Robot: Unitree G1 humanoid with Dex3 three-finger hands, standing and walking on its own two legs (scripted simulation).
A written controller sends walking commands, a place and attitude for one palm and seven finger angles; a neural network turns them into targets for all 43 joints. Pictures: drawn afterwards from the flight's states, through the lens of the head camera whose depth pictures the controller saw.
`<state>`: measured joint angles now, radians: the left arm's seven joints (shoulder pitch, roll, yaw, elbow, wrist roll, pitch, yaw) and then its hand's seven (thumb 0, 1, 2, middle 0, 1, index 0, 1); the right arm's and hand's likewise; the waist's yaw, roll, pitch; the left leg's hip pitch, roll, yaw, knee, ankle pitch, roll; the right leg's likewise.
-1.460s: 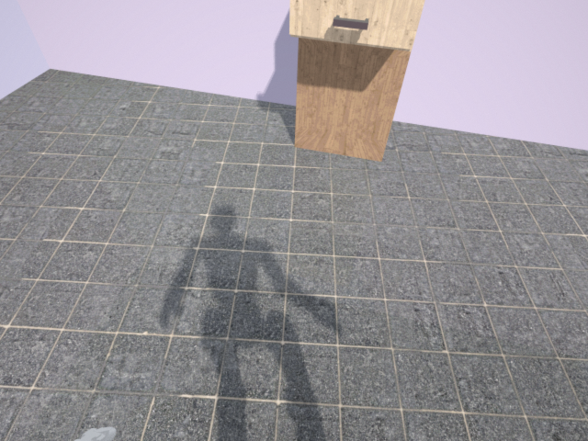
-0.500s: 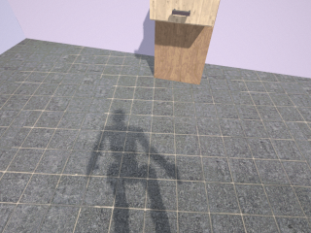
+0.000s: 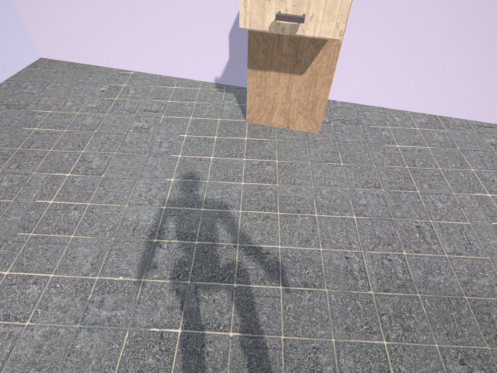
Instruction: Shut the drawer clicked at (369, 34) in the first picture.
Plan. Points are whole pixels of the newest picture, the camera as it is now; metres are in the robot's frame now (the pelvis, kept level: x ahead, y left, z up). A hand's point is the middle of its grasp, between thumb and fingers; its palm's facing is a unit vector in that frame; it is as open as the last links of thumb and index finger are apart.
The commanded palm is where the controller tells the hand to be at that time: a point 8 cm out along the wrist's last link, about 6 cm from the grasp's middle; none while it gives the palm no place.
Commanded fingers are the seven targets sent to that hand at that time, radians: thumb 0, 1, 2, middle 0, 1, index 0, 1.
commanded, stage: look at it before walking up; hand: left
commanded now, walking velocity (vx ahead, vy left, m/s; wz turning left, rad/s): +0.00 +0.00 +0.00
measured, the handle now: (290, 16) +1.42 -0.09 +0.03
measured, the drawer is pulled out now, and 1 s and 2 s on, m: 0.29 0.29 0.29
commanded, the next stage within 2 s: walk to a spot facing it in 0.08 s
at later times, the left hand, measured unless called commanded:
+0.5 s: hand out of the picture +0.05 +0.19 -0.19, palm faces -0.05 -0.98 -0.21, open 7.4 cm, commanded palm none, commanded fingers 0.00 0.90 0.90 -0.20 -0.30 -0.20 -0.30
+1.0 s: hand (153, 321) +0.25 +0.22 -0.20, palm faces -0.12 -0.98 -0.18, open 7.4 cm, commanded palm none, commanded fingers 0.00 0.90 0.90 -0.20 -0.30 -0.20 -0.30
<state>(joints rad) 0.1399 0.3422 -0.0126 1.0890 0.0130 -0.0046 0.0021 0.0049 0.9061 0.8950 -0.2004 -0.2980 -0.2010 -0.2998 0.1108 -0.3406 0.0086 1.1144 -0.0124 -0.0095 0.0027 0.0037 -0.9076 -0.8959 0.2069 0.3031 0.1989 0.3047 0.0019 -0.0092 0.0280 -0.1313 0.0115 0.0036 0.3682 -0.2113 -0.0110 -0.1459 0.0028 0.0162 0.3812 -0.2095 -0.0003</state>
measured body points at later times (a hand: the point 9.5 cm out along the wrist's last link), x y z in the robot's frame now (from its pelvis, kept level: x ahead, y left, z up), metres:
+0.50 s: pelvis +0.06 -0.01 -0.02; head +0.06 -0.01 +0.43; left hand +0.05 +0.24 -0.17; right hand +0.04 -0.26 -0.17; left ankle -0.01 +0.13 -0.75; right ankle +0.00 -0.12 -0.75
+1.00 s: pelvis +0.24 +0.03 -0.02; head +0.25 +0.05 +0.43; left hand +0.26 +0.27 -0.18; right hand +0.27 -0.21 -0.15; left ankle +0.29 +0.12 -0.75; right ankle +0.17 -0.07 -0.65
